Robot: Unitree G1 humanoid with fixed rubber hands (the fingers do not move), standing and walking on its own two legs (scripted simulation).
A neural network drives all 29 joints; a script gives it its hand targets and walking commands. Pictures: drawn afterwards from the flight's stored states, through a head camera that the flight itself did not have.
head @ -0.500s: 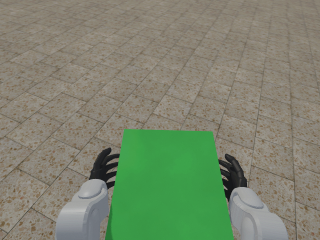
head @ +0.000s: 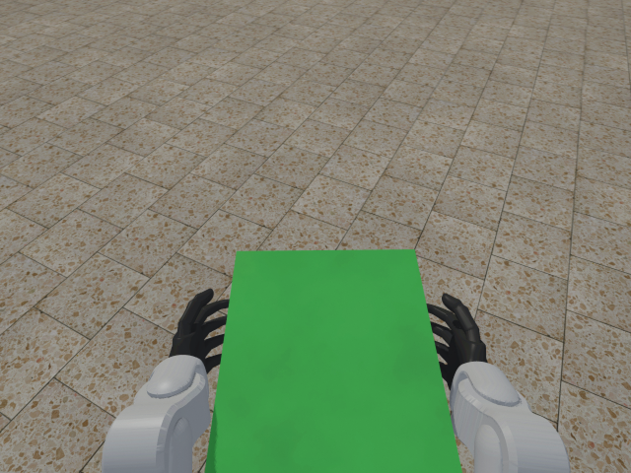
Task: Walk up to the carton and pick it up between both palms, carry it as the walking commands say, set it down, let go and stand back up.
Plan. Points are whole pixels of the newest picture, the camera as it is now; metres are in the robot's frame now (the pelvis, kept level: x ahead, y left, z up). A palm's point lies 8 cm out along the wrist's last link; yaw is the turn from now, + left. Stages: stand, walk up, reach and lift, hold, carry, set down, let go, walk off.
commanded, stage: carry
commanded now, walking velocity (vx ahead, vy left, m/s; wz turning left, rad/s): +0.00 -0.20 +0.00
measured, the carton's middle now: (326, 385) +0.25 +0.00 +0.00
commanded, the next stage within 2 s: none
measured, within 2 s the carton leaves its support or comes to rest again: neither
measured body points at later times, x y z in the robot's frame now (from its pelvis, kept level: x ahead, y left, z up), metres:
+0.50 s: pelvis -0.07 -0.16 +0.00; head -0.05 -0.18 +0.45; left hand +0.18 -0.02 +0.07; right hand +0.18 -0.31 +0.07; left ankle -0.09 -0.01 -0.67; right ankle -0.05 -0.26 -0.73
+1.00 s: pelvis -0.13 -0.29 +0.01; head -0.12 -0.27 +0.46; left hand +0.12 -0.13 +0.08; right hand +0.12 -0.43 +0.09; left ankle -0.12 -0.14 -0.73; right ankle -0.13 -0.46 -0.69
